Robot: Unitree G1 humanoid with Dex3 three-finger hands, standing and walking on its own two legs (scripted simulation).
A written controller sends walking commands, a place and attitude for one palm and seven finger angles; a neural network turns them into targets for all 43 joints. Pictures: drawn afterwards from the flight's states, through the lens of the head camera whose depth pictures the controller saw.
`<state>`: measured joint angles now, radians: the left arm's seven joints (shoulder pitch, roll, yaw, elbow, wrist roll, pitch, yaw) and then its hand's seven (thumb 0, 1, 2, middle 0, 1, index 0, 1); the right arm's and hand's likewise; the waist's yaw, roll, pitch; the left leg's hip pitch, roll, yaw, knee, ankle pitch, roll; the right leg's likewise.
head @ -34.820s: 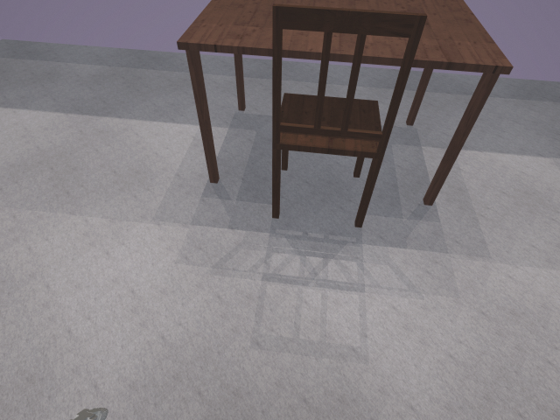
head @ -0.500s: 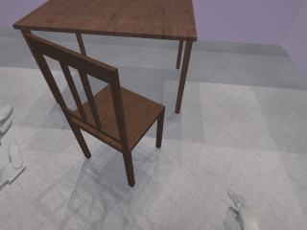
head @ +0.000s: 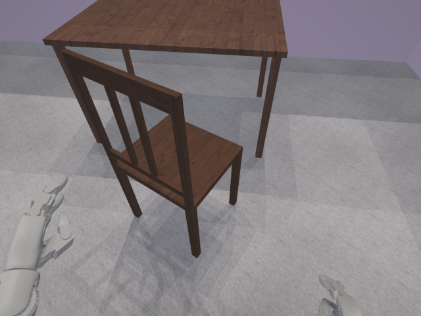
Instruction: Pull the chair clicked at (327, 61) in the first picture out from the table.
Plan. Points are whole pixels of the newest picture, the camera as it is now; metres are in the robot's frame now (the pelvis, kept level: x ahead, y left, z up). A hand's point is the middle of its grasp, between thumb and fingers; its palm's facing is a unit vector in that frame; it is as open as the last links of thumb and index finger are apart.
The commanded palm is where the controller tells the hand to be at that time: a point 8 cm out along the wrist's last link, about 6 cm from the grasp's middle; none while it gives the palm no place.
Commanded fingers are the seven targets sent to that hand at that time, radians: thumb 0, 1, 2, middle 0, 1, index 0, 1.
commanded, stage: let the arm hang, fingers relaxed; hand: left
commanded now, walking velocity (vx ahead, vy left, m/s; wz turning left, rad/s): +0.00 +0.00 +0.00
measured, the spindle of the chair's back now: (123, 129) +0.67 +0.34 -0.07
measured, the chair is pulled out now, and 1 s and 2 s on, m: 0.44 0.44 0.44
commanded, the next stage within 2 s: look to check the result in 1.02 s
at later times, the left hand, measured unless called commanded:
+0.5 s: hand out of the picture -0.07 +0.17 -0.16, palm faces +0.00 -0.97 -0.22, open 7.3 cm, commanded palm none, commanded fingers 0.00 0.90 0.90 -0.20 -0.30 -0.20 -0.30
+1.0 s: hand out of the picture +0.01 +0.15 -0.17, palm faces +0.00 -0.98 -0.21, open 7.3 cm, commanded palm none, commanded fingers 0.00 0.90 0.90 -0.20 -0.30 -0.20 -0.30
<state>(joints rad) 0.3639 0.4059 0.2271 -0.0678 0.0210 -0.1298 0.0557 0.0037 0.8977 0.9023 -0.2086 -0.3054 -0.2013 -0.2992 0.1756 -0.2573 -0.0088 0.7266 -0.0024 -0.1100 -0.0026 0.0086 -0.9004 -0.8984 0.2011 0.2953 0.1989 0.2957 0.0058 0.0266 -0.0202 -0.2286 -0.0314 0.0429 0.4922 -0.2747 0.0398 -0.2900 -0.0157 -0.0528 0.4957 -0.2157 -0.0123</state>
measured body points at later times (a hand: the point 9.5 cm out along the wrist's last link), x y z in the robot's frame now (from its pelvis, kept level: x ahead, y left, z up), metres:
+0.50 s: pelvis +0.00 -0.01 +0.01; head +0.02 -0.02 +0.45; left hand -0.06 +0.22 -0.14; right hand -0.05 -0.23 -0.16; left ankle -0.01 +0.09 -0.74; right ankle +0.03 -0.11 -0.74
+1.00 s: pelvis +0.00 -0.02 +0.01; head +0.01 -0.03 +0.46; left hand +0.01 +0.20 -0.15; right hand -0.03 -0.22 -0.16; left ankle -0.01 +0.09 -0.74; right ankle +0.03 -0.11 -0.74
